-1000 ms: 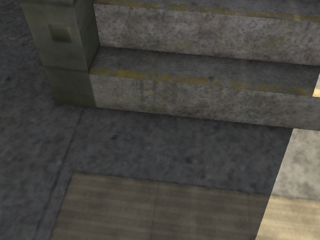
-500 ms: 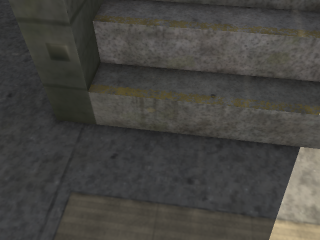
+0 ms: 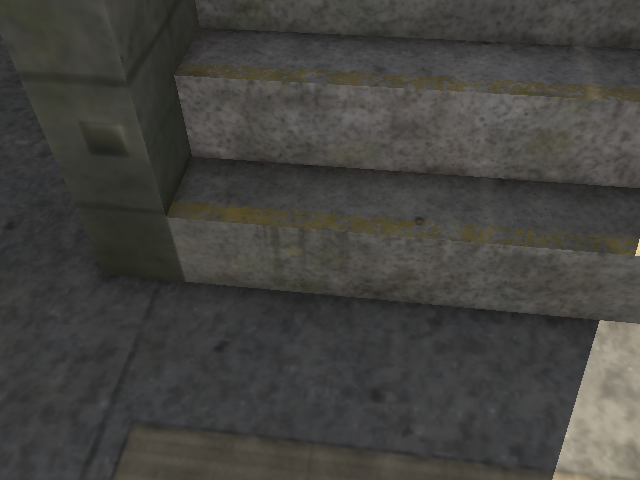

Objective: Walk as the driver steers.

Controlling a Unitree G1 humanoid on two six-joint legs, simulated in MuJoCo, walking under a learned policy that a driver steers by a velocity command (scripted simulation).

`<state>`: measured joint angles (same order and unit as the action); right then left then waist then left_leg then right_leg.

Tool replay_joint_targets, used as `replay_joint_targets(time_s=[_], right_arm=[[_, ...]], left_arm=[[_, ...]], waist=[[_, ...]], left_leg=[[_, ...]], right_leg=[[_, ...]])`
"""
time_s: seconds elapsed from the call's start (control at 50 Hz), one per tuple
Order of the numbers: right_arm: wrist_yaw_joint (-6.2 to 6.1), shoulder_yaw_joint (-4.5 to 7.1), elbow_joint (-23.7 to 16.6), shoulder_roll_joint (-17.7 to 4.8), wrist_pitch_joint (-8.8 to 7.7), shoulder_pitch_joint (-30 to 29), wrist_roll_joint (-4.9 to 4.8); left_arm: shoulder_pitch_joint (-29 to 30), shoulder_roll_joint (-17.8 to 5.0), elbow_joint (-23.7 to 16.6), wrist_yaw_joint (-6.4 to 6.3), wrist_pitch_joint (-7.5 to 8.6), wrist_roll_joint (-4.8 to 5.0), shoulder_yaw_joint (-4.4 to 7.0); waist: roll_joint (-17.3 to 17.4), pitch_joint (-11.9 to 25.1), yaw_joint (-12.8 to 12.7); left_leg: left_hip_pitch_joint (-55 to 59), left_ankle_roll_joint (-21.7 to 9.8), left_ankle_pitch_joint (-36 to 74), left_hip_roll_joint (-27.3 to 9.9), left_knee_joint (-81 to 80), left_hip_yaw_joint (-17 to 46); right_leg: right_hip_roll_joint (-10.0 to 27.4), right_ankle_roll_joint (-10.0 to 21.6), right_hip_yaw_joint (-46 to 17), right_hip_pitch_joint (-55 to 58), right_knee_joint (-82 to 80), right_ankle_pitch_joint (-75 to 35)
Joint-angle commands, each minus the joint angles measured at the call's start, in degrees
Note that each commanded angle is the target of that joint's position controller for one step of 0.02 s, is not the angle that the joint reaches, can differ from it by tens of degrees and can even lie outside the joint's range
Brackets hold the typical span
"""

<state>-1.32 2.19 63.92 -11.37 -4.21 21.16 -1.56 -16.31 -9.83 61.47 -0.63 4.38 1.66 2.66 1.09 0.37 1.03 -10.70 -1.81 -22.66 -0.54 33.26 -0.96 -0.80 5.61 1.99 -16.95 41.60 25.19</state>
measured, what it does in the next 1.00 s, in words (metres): walks ahead: left foot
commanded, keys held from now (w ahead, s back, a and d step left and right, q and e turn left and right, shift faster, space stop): w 0.74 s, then w+e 0.26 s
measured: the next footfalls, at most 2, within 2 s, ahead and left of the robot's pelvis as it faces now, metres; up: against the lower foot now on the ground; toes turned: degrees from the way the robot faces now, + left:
left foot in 0.54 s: +0.43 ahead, +0.11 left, +0.00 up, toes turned +3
right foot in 1.12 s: +0.71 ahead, -0.12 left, +0.00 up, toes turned -10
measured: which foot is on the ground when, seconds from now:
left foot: down 0.00-0.08, up 0.10-0.52, down 0.54-1.00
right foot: down 0.00-0.54, up 0.56-1.00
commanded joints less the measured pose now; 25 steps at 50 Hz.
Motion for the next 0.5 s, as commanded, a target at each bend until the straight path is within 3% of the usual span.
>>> replay_joint_targets(time_s=[0.02, 0.04, 0.06, 0.08, 0.1, 0.12, 0.14, 0.18, 0.2, 0.22, 0.26, 0.34, 0.44, 0.46, 0.5], right_arm=[[0.56, 1.57, -3.0, -9.0, -1.02, -1.6, -0.48], [0.72, 1.56, -4.2, -9.1, -0.65, -4.7, -0.77], [0.73, 1.52, -5.3, -8.9, -0.59, -6.9, -0.73], [0.72, 0.96, -7.0, -6.8, -0.95, -9.7, -0.60], [0.57, 0.08, -8.6, -3.1, -2.06, -9.0, -0.36], [0.80, 0.59, -8.8, -5.0, -2.73, -9.6, -0.60], [1.38, 0.70, -8.6, -5.4, -3.10, -9.0, -1.26], [1.57, 1.44, -8.4, -6.1, -3.21, -9.6, -0.58], [1.72, 1.91, -8.5, -6.4, -2.89, -10.0, -0.27], [1.99, 1.86, -8.5, -5.3, -2.45, -9.9, -0.28], [2.26, 1.54, -9.5, -3.6, -1.59, -12.8, 0.06], [2.44, 0.42, -14.1, -2.3, -1.29, -24.8, 0.27], [3.72, 0.21, -17.2, -4.4, -1.53, -31.2, -0.28], [3.99, 0.41, -17.5, -5.1, -1.80, -31.0, -0.29], [4.07, 1.59, -17.0, -7.7, -2.22, -26.7, -0.18]], left_arm=[[3.3, -2.8, -4.0, 0.82, 2.41, 0.57, 0.34], [-1.4, -3.5, -2.0, 0.70, 2.38, 0.65, 0.88], [-7.7, -5.3, 0.6, 0.57, 2.03, 0.13, 1.87], [-17.0, -9.7, 2.7, 0.28, 1.84, -0.21, 3.40], [-23.0, -14.6, 3.2, 0.90, 2.06, -0.42, 4.29], [-18.7, -9.6, 2.1, 0.91, 2.65, -1.30, 2.50], [-14.0, -6.8, 0.6, 1.00, 3.01, -1.33, 1.49], [-8.7, -6.1, -1.3, 1.62, 2.76, -1.18, 0.59], [-8.7, -4.7, -1.3, 1.61, 2.25, -1.34, -0.03], [-9.9, -4.4, -1.0, 1.46, 1.78, -1.59, -0.30], [-11.9, -5.8, -0.7, 0.78, 1.34, -1.88, -0.33], [-11.8, -8.8, -1.8, -0.38, 1.31, -2.07, 0.01], [-14.2, -9.6, -0.6, -0.60, 1.43, -0.80, 0.82], [-13.8, -10.1, -0.7, -0.60, 1.23, -0.85, 1.06], [-12.2, -11.7, -1.2, -0.61, 0.65, -1.18, 1.68]], waist=[[6.6, -8.8, -2.1], [5.8, -7.6, -4.8], [3.5, -5.3, -7.1], [-7.4, -2.8, -10.4], [-20.7, -0.2, -11.0], [-12.5, -2.3, -8.0], [-7.9, -4.3, -5.5], [-3.5, -5.1, -3.0], [-3.8, -4.9, -2.4], [-5.1, -4.6, -2.2], [-5.1, -5.3, -2.4], [-5.4, -8.4, -4.2], [-5.6, -10.0, -4.2], [-5.9, -9.0, -3.4], [-8.0, -4.3, -0.1]], left_leg=[[-2.1, -10.8, -8.0, -16.4, -18.8, 22.1], [-8.0, -8.2, -3.9, -12.5, -16.3, 16.0], [-13.8, -5.9, 4.3, -8.5, -10.5, 10.5], [-22.1, -1.9, 11.8, -1.9, 8.1, 1.2], [-33.7, 0.0, -2.2, 3.6, 25.9, -1.4], [-39.1, -1.2, -6.3, 0.7, 36.6, 4.5], [-41.2, -2.7, -1.5, -1.8, 39.9, 6.0], [-39.8, -3.5, 7.3, -5.2, 35.5, 4.6], [-37.3, -3.2, 9.4, -6.1, 32.9, 3.6], [-35.5, -2.7, 10.7, -6.1, 31.0, 2.5], [-35.3, -1.2, 13.7, -5.8, 26.5, 0.7], [-29.8, 0.1, 23.0, -3.5, 8.3, -1.6], [-27.8, -2.3, 24.7, -2.6, -1.2, -1.0], [-26.5, -3.2, 23.4, -2.2, -2.2, -1.1], [-18.0, -4.9, 19.8, 0.6, -2.4, -3.0]], right_leg=[[1.8, 1.8, 0.4, -7.3, -6.2, 0.1], [0.3, 1.8, 1.8, 4.1, -13.0, -4.7], [0.0, 1.3, 0.0, 14.7, -14.2, -9.5], [8.8, 4.7, -14.9, 24.1, -22.1, -5.3], [21.1, 11.9, -38.1, 31.8, -30.4, -6.3], [23.2, 12.4, -40.1, 29.9, -29.7, -8.2], [21.5, 10.4, -33.1, 28.1, -29.1, -11.7], [17.4, 6.7, -21.6, 24.3, -30.6, -20.8], [15.3, 5.2, -16.9, 22.5, -31.0, -25.5], [14.0, 4.5, -14.0, 21.2, -31.4, -28.5], [13.0, 4.8, -10.8, 19.2, -32.6, -31.8], [11.3, 4.5, -6.8, 12.4, -36.0, -30.3], [14.7, 4.1, -5.5, 18.8, -35.7, -31.4], [15.3, 3.6, -4.9, 21.0, -33.8, -35.3], [15.6, 2.4, -3.9, 23.9, -26.4, -54.0]])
